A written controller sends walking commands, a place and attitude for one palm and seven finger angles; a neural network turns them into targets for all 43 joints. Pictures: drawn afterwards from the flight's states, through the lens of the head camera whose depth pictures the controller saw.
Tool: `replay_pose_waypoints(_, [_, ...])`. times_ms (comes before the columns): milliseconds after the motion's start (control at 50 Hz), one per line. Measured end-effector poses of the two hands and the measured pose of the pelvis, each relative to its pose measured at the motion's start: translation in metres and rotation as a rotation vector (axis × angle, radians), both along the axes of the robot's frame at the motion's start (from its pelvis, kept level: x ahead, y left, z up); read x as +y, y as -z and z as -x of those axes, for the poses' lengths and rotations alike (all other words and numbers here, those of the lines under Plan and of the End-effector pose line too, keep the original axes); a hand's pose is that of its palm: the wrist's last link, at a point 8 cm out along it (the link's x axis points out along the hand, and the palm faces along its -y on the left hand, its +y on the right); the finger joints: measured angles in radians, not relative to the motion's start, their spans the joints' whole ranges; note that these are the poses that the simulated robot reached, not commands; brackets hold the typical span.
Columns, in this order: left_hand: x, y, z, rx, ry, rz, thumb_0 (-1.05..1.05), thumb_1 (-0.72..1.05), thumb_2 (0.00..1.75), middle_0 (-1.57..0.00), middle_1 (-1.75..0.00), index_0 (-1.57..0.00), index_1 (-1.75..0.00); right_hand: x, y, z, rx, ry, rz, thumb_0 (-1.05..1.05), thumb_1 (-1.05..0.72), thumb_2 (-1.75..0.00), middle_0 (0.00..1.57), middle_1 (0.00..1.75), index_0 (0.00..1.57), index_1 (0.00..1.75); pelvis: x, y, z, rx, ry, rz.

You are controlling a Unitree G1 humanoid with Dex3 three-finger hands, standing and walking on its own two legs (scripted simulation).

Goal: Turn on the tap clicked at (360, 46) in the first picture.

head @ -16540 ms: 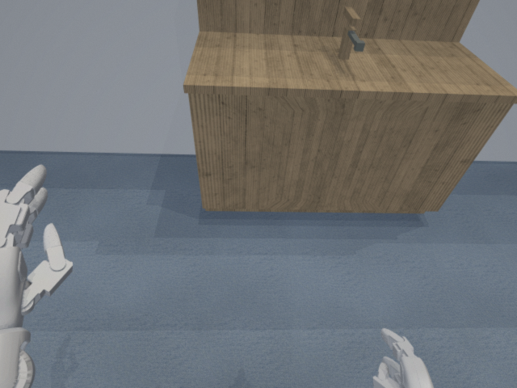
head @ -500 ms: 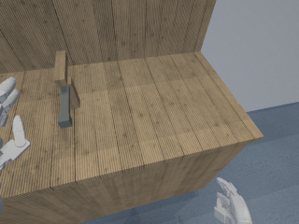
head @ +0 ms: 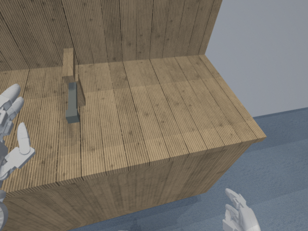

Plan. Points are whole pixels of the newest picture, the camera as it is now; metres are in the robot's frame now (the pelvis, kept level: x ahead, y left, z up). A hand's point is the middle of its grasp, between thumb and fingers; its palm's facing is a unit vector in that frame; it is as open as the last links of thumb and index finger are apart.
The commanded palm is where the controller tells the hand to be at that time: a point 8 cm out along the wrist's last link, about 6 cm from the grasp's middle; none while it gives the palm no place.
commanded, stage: look again from close up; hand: left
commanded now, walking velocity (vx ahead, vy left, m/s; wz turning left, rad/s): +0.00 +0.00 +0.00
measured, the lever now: (72, 116) +0.37 +0.25 +0.07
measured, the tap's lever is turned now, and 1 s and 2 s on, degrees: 0 0 0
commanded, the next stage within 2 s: shuffle to correct the standing spot in 0.26 s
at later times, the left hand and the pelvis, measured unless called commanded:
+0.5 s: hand (32, 154) +0.21 +0.24 +0.16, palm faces +0.35 -0.89 -0.31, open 7.4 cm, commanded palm +0.16 +0.27 +0.18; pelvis -0.01 -0.01 +0.00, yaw -1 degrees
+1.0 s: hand (75, 151) +0.22 +0.17 +0.16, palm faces +0.30 -0.90 -0.30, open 7.4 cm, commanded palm +0.17 +0.21 +0.18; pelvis +0.00 -0.06 -0.01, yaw -2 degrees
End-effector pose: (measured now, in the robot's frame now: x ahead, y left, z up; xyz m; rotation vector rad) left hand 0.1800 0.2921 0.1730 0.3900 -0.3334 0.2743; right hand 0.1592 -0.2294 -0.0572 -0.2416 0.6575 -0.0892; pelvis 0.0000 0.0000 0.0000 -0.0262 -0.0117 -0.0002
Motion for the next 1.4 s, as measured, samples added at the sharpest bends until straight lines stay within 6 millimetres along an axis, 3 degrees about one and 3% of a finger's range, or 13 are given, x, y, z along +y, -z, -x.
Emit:
replay_pose_waypoints(120, [0.000,0.004,0.003,0.007,-0.002,0.008,0.02,0.89,0.90,-0.21,-0.30,-0.21,-0.30,0.005,-0.002,-0.002,-0.014,-0.013,0.001,0.01,-0.90,-0.90,0.21,0.30,0.20,0.30,0.001,0.000,0.002,-0.002,-0.005,-0.002])
replay_pose_waypoints(300, [-0.002,-0.006,0.010,-0.018,-0.006,-0.015,0.02,0.89,0.90,-0.21,-0.30,-0.21,-0.30,0.012,-0.002,-0.008,-0.033,-0.040,-0.021,0.01,-0.90,-0.90,0.21,0.30,0.20,0.30,-0.001,0.000,0.005,-0.004,-0.010,-0.006])
replay_pose_waypoints(480, [-0.005,-0.001,0.011,0.001,-0.026,0.017,0.02,0.89,0.90,-0.21,-0.30,-0.21,-0.30,0.007,-0.002,-0.006,-0.035,-0.022,-0.034,0.01,-0.90,-0.90,0.21,0.30,0.20,0.30,-0.007,-0.001,0.005,-0.007,0.008,-0.009])
replay_pose_waypoints(580, [-0.017,0.001,0.002,-0.014,-0.020,0.038,0.02,0.89,0.90,-0.21,-0.30,-0.21,-0.30,-0.002,-0.003,-0.003,-0.043,-0.005,-0.038,0.01,-0.90,-0.90,0.21,0.30,0.20,0.30,-0.016,0.000,0.008,-0.003,0.028,-0.019])
replay_pose_waypoints(800, [-0.066,-0.013,-0.008,-0.024,0.073,0.004,0.02,0.89,0.90,-0.21,-0.30,-0.21,-0.30,-0.040,0.005,0.011,-0.035,0.057,-0.065,0.01,-0.90,-0.90,0.21,0.30,0.20,0.30,-0.046,0.003,0.006,-0.003,0.045,-0.014])
replay_pose_waypoints(1000, [-0.074,0.000,-0.006,0.048,0.007,0.041,0.02,0.89,0.90,-0.21,-0.30,-0.21,-0.30,-0.074,0.021,0.021,0.041,0.106,-0.042,0.01,-0.91,-0.90,0.20,0.30,0.20,0.30,-0.064,0.006,-0.003,-0.006,0.031,-0.013])
replay_pose_waypoints(1200, [-0.084,-0.007,-0.011,0.057,-0.003,0.019,0.02,0.89,0.90,-0.21,-0.30,-0.21,-0.30,-0.074,0.021,-0.002,0.009,0.082,-0.061,0.01,-0.91,-0.90,0.20,0.30,0.20,0.30,-0.068,0.003,-0.013,-0.020,0.013,-0.016])
replay_pose_waypoints(1400, [-0.056,-0.003,0.002,0.087,-0.077,0.034,0.02,0.89,0.90,-0.21,-0.30,-0.21,-0.30,-0.052,0.008,-0.032,-0.053,0.044,-0.071,0.01,-0.91,-0.90,0.20,0.30,0.20,0.30,-0.053,0.000,-0.014,-0.036,-0.002,-0.016])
